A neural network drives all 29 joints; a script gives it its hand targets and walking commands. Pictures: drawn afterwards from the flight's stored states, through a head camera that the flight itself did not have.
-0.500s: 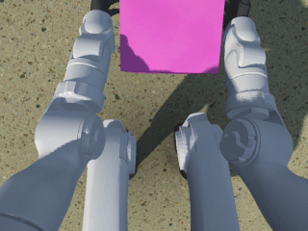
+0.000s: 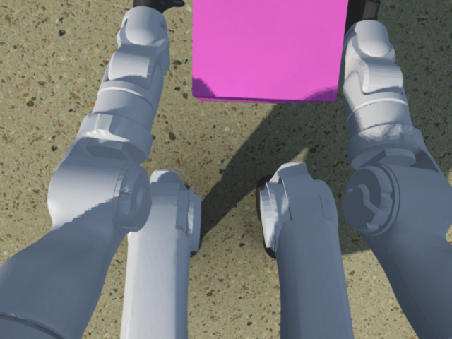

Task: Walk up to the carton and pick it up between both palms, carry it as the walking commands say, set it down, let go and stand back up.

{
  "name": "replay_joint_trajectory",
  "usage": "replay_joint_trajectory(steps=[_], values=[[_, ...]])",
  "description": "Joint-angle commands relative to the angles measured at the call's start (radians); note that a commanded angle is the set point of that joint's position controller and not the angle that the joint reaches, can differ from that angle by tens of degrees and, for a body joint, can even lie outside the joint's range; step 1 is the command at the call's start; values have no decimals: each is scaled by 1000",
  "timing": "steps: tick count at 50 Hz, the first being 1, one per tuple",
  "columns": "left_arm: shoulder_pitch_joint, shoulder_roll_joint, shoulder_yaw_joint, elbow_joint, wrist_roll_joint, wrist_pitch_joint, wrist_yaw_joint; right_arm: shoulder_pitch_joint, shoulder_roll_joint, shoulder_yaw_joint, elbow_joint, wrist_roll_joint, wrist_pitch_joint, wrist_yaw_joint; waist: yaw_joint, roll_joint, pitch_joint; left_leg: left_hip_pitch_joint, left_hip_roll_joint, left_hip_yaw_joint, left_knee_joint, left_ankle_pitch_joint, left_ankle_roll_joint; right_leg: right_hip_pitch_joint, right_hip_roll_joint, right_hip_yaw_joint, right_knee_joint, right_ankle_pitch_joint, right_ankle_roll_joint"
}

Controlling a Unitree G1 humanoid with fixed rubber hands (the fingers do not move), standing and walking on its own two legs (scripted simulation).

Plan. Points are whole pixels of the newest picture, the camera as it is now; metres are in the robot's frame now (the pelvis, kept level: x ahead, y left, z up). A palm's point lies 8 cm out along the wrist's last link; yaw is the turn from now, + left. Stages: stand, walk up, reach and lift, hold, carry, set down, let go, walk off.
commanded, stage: set down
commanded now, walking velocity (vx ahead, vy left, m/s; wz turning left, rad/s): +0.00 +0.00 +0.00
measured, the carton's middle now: (253, 14) +0.55 -0.06 -0.23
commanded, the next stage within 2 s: let go in 1.56 s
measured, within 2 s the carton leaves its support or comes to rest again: neither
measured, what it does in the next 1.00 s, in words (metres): rises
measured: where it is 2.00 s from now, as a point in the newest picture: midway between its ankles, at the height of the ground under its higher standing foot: (223, 236)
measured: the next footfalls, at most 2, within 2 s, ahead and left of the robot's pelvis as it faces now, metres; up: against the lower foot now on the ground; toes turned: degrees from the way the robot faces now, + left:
none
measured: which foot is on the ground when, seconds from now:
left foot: down 0.00-1.00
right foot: down 0.00-1.00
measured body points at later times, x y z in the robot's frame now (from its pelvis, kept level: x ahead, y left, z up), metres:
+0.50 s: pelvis -0.01 +0.01 +0.03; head +0.34 +0.00 +0.30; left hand +0.56 +0.11 -0.12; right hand +0.52 -0.22 -0.12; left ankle +0.09 +0.12 -0.34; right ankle +0.10 -0.13 -0.34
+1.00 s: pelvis -0.02 +0.00 +0.15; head +0.32 -0.02 +0.43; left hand +0.55 +0.13 +0.03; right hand +0.51 -0.22 +0.03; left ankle +0.09 +0.12 -0.34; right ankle +0.10 -0.13 -0.34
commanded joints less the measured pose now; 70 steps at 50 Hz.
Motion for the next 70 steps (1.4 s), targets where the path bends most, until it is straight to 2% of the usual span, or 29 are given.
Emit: replay_joint_trajectory(steps=[1,5,8,12,13,22,24,31,33,34,36,37,39,40,41,43,44,45,48,49,52,55,56,57,59,63,67,68,70], values=[[-225,213,3,-102,-28,-41,42,-119,-98,97,-5,91,-34,-43,33,55,-1122,536,32,118,-224,411,-4,671,-2,-100,-172,469,14],[-274,177,-79,-114,-147,-41,21,-244,-143,180,-118,218,-64,-53,26,61,-1203,558,45,99,-219,455,11,681,-18,-99,-167,517,0],[-327,160,-148,-159,-230,-34,1,-262,-191,174,-149,224,-71,-59,-49,60,-1195,547,53,81,-229,438,15,665,-31,-105,-166,509,-19],[-358,186,-172,-107,-260,-15,-13,-245,-245,148,-46,189,-56,-52,-103,61,-1104,498,66,70,-246,305,10,602,-48,-110,-178,390,-30],[-350,179,-176,-75,-260,-8,-16,-236,-247,132,-6,183,-51,-49,-98,75,-1097,505,65,65,-263,283,11,583,-50,-118,-180,367,-29],[-270,233,-76,-203,-148,31,40,-202,-201,157,-177,246,-1,-47,23,86,-1475,771,44,106,-339,363,20,717,-22,-150,-256,387,-13],[-265,238,-51,-237,-123,46,44,-210,-211,146,-225,242,13,-47,30,74,-1503,773,39,107,-369,349,25,727,-15,-160,-279,378,-14],[-289,185,-101,-453,-216,109,36,-209,-227,166,-407,211,78,-66,-67,13,-1723,870,19,117,-426,397,27,991,0,-153,-378,475,-25],[-285,188,-117,-498,-231,135,35,-240,-227,185,-494,230,103,-73,-58,7,-1822,951,14,113,-452,439,33,1075,4,-156,-401,507,-21],[-308,221,-106,-510,-225,148,38,-218,-242,173,-488,222,117,-77,-76,17,-1832,975,20,109,-468,420,31,1089,2,-153,-423,495,-24],[-282,264,-83,-485,-216,178,42,-237,-264,169,-524,221,149,-89,-58,15,-1870,1038,14,102,-506,405,37,1139,8,-154,-462,467,-26],[-288,265,-91,-500,-213,190,46,-249,-260,170,-543,242,163,-96,-40,56,-1902,1067,13,106,-522,427,31,1168,11,-148,-476,488,-32],[-273,274,-61,-506,-192,193,46,-192,-252,150,-498,226,175,-89,-31,59,-1827,1056,11,101,-550,446,30,1152,13,-139,-498,504,-38],[-265,277,-48,-442,-179,194,46,-178,-223,154,-439,224,178,-83,-25,46,-1739,1027,17,98,-580,407,36,1110,11,-146,-520,461,-35],[-263,285,-35,-444,-161,190,45,-167,-227,152,-437,224,177,-80,-20,61,-1744,1031,17,102,-585,406,37,1126,11,-129,-536,461,-36],[-265,281,-38,-418,-168,180,37,-190,-195,170,-437,241,169,-70,-5,29,-1701,1016,20,96,-624,398,48,1135,11,-129,-569,451,-33],[-283,266,-51,-449,-184,175,32,-202,-190,180,-466,252,163,-69,-18,21,-1716,1029,21,101,-634,404,49,1173,10,-126,-589,464,-32],[-264,253,-50,-405,-184,175,26,-198,-188,181,-427,240,162,-66,-4,15,-1669,996,20,103,-653,394,46,1186,9,-123,-606,459,-35],[-260,263,-51,-348,-183,176,14,-205,-205,167,-404,220,164,-68,-13,20,-1637,1004,24,102,-710,333,50,1198,4,-117,-666,399,-33],[-262,275,-30,-317,-170,178,12,-197,-192,174,-371,217,168,-65,7,14,-1626,999,24,107,-730,322,49,1208,6,-113,-683,387,-32],[-268,249,-39,-339,-181,162,0,-213,-196,156,-401,207,155,-66,0,21,-1590,1024,29,100,-796,327,38,1217,2,-120,-740,386,-28],[-241,238,-19,-244,-153,149,-11,-157,-179,138,-293,168,143,-53,-3,26,-1449,992,34,102,-862,281,32,1163,-3,-114,-807,330,-29],[-213,223,-20,-201,-148,146,-19,-120,-176,121,-251,146,139,-48,-26,18,-1405,982,35,92,-888,268,34,1157,-1,-122,-822,331,-29],[-172,234,1,-202,-120,134,-24,-86,-171,104,-258,127,130,-45,-15,29,-1383,996,38,90,-907,282,33,1156,-4,-111,-843,342,-27],[-127,181,2,-183,-111,112,-33,-41,-143,79,-235,89,101,-30,-40,17,-1309,1010,46,71,-943,373,27,1115,-2,-125,-873,422,-32],[-98,147,26,-199,-72,80,-46,-24,-102,70,-248,83,64,-3,-4,50,-1253,1029,48,82,-1031,420,19,1130,-10,-100,-956,460,-30],[-13,108,39,-215,-31,70,-53,77,-76,50,-237,49,52,12,-10,65,-1210,1144,49,77,-1154,477,15,1195,-9,-95,-1075,518,-25],[-21,113,36,-248,-19,68,-54,86,-73,43,-240,54,52,18,-7,100,-1200,1187,50,78,-1184,479,10,1199,-9,-93,-1101,528,-23],[24,96,52,-245,-6,65,-57,117,-52,45,-250,40,45,24,3,77,-1191,1220,47,73,-1226,530,8,1249,-8,-87,-1146,570,-20]])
